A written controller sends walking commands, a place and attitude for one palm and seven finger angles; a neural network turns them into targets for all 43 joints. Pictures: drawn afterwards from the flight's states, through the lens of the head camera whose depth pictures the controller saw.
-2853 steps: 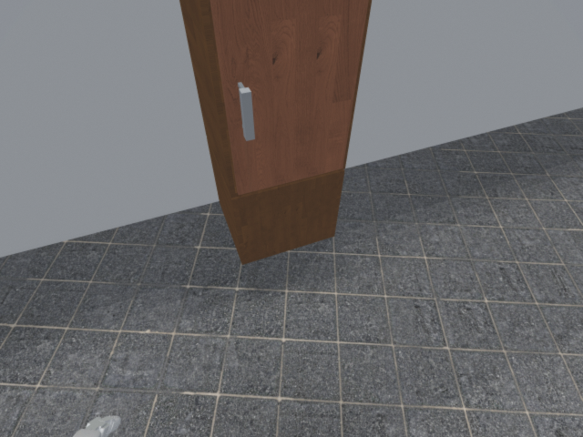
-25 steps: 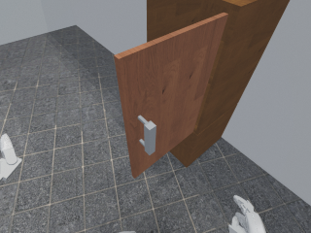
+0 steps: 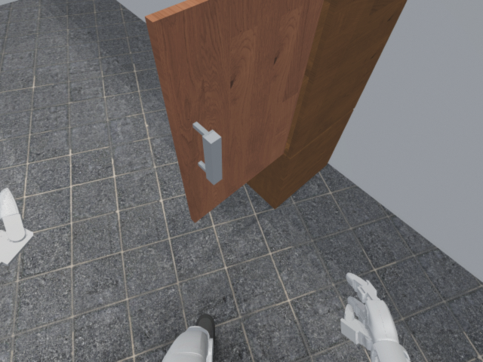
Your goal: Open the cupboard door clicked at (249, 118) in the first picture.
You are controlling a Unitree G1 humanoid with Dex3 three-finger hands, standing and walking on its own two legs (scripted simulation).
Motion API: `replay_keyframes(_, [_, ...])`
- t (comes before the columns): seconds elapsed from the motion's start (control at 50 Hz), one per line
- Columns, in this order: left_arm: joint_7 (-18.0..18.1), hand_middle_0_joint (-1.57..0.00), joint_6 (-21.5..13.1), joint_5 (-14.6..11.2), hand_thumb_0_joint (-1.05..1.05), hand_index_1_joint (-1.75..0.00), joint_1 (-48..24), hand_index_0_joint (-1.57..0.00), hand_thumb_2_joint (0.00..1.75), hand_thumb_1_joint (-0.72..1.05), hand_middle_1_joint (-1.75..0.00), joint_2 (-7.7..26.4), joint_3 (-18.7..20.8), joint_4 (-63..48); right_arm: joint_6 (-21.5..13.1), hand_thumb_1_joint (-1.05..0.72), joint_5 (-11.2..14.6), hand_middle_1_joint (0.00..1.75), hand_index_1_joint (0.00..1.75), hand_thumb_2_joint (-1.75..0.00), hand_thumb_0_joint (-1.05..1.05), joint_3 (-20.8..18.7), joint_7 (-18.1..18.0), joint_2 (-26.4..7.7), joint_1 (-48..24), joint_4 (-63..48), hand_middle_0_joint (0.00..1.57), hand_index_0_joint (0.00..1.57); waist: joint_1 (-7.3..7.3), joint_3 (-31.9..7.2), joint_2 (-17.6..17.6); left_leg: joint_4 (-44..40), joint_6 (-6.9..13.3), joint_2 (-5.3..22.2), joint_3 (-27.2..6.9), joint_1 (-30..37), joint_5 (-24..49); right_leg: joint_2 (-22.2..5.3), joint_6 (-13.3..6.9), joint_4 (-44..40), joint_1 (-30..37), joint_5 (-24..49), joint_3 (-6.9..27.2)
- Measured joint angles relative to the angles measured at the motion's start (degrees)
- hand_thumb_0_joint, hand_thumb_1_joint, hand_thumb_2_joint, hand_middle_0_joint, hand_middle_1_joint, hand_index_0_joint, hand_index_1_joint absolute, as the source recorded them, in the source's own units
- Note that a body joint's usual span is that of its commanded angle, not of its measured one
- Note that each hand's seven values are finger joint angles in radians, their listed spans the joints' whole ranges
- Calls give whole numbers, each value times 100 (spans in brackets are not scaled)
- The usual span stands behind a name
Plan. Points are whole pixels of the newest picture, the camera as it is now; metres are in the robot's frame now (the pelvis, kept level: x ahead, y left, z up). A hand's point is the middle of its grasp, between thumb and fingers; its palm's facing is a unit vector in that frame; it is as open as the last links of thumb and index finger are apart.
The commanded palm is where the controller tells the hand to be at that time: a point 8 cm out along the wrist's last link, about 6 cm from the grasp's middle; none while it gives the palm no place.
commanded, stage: step back with the hand held close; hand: left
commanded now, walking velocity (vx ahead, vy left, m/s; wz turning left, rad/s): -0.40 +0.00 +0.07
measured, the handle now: (206, 153) +0.49 +0.13 -0.01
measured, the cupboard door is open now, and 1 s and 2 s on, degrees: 91 91 91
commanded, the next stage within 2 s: stop stepping back and stand still in 0.22 s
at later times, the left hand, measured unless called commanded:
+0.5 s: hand out of the picture +0.05 +0.22 +0.17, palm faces +0.44 -0.75 -0.49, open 7.4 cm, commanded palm -0.01 +0.26 +0.19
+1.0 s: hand out of the picture +0.01 +0.20 +0.18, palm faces +0.47 -0.72 -0.50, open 7.4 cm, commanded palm -0.06 +0.25 +0.19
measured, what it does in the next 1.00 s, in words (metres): walks backwards: left foot, then right foot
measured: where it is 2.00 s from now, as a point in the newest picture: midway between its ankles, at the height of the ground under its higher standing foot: outside the picture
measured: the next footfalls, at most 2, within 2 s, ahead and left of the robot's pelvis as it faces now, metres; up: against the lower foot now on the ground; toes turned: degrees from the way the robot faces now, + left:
left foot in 0.12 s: +0.10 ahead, +0.08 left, +0.00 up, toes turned +3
right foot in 0.46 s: -0.08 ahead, -0.12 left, +0.00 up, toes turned +2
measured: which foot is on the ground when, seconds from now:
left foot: down 0.00-0.00, up 0.02-0.10, down 0.12-0.44, up 0.46-0.68, down 0.70-0.92, up 0.94-1.00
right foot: down 0.00-0.14, up 0.16-0.44, down 0.46-1.00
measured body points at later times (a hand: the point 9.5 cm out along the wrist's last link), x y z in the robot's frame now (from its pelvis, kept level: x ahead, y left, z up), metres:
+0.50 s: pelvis -0.13 -0.05 +0.00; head -0.12 -0.02 +0.45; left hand +0.02 +0.26 +0.20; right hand +0.06 -0.27 -0.07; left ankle +0.00 +0.09 -0.69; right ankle -0.12 -0.15 -0.73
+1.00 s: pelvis -0.17 -0.06 +0.00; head -0.18 -0.07 +0.45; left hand -0.02 +0.24 +0.21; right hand -0.02 -0.28 -0.10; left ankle -0.22 +0.07 -0.69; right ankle -0.12 -0.12 -0.72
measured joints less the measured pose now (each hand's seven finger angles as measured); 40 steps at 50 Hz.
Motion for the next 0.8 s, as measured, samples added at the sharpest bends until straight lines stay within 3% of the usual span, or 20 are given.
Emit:
replay_keyframes(0.04, [-108, -21, -6, 28, 2, -30, -128, -21, 90, 89, -30, 93, -184, -57, 127, -90, 71, 30, 30, -89, 1, 0, -49, -26, -94, 27, 20, 21, -103, 171, 60, 177, -6, 11, -97, 116, -261, 106, -25, 15, 44, 213, -63])
replay_keyframes(0.1, [-234, -21, -49, 21, 2, -30, 146, -21, 89, 89, -30, 457, -15, -260, 321, -90, 202, 30, 30, -89, 2, 69, -111, 31, 59, -34, 20, 21, -243, -13, -250, 531, 32, -311, -115, 431, -1174, 7, 142, 174, -60, 365, -74])
replay_keyframes(0.16, [-289, -22, 37, -104, 2, -31, 534, -22, 89, 88, -30, 717, 307, -415, 405, -90, 203, 30, 30, -89, 2, 86, -162, -39, 174, -188, 20, 21, -338, -200, -297, 44, 197, -360, -76, 939, -683, 38, 301, 1072, -542, 748, -251])
replay_keyframes(0.22, [-320, -22, 74, -159, 1, -31, 423, -21, 89, 88, -30, 779, 308, -248, 213, -90, 90, 30, 30, -89, 2, -37, -68, -134, 139, -237, 20, 20, -376, -104, -246, -456, 222, -337, -72, 1227, -422, 129, 266, 2497, -1234, -314, -64])
replay_keyframes(0.26, [-297, -21, 188, -154, 1, -30, 401, -21, 89, 89, -30, 698, 224, -164, 147, -90, 72, 30, 30, -89, 2, -90, -32, -204, 146, -294, 20, 20, -374, -53, -153, -645, 212, -288, -84, 1323, -228, 81, 262, 2805, -1517, -405, -70])
replay_keyframes(0.34, [-200, -21, 449, -162, 1, -30, 628, -21, 89, 89, -30, 547, 70, -68, 174, -90, 91, 30, 30, -89, 1, -119, -51, -182, 267, -411, 20, 20, -382, -41, -117, -746, 169, -244, -116, 1301, 24, -134, 233, 2723, -1674, -235, -176])
replay_keyframes(0.42, [-74, -21, 662, -115, 1, -30, 701, -21, 89, 89, -30, 490, -46, -72, 188, -90, 100, 30, 30, -89, 1, -87, -114, -58, 548, -417, 20, 20, -406, -114, -156, -600, 68, -230, -218, 953, -167, -201, 106, 1817, -1092, -285, -489])
replay_keyframes(0.46, [-10, -21, 716, -70, 2, -30, 745, -21, 89, 89, -30, 570, 44, -295, 182, -90, 130, 30, 30, -89, 1, -46, -108, 15, 681, -425, 20, 20, -339, -227, -457, 135, -97, -414, -98, 387, -1244, -378, -106, 805, -773, -400, -347])
replay_keyframes(0.48, [5, -21, 697, -28, 2, -30, 704, -21, 89, 89, -30, 474, 20, -394, 193, -90, 116, 30, 30, -89, 1, -39, -103, -25, 652, -321, 20, 20, -207, -188, -456, 976, -163, -459, -259, 75, -1722, -388, -172, 838, -954, 193, -314])
replay_keyframes(0.52, [-20, -21, 627, 44, 2, -30, 665, -21, 89, 89, -30, 272, -56, -525, 269, -90, 26, 30, 30, -89, 1, -32, -57, -80, 650, 15, 20, 20, -47, -225, -435, 2705, -267, -579, -519, -338, -1915, -404, -166, 966, -1169, 733, -306])
replay_keyframes(0.56, [-50, -21, 498, 87, 2, -30, 591, -21, 89, 89, -30, 164, -103, -453, 364, -90, 31, 30, 30, -89, 2, -20, -64, -38, 817, 218, 20, 20, -7, -416, -494, 3413, -297, -595, -443, -241, -1782, -487, -99, 730, -1154, 948, -319])
replay_keyframes(0.6, [-20, -21, 373, 121, 2, -30, 465, -21, 89, 88, -30, 97, -121, -247, 354, -90, 41, 30, 30, -89, 2, 3, -149, 2, 1025, 276, 20, 21, -38, -641, -535, 3016, -224, -538, -285, 287, -1876, -580, -54, 495, -1137, 1087, -344])
replay_keyframes(0.7, [79, -21, 292, 173, 1, -30, 125, -21, 89, 89, -30, -42, -203, 433, 144, -90, 59, 30, 30, -89, 2, -48, -324, -217, 1268, 181, 20, 21, -283, -926, -120, 289, 76, -379, -203, 2054, -2418, -585, 38, 745, -1441, 1060, -544])
replay_keyframes(0.74, [109, -21, 326, 177, 1, -30, 11, -21, 89, 89, -30, -22, -154, 668, 133, -90, 80, 30, 30, -89, 2, -68, -325, -158, 1159, 193, 20, 21, -360, -739, -193, 272, -22, -488, -163, 2087, -1947, -612, 90, 1328, -1617, 551, -391])
replay_keyframes(0.8, [80, -21, 386, 198, 1, -30, 161, -21, 90, 89, -30, 80, -19, 839, 61, -90, 69, 30, 30, -89, 2, -11, -240, 26, 1148, 220, 20, 20, -456, -676, -246, 271, -86, -475, -91, 2197, -1925, -518, 175, 2268, -1893, 88, -435])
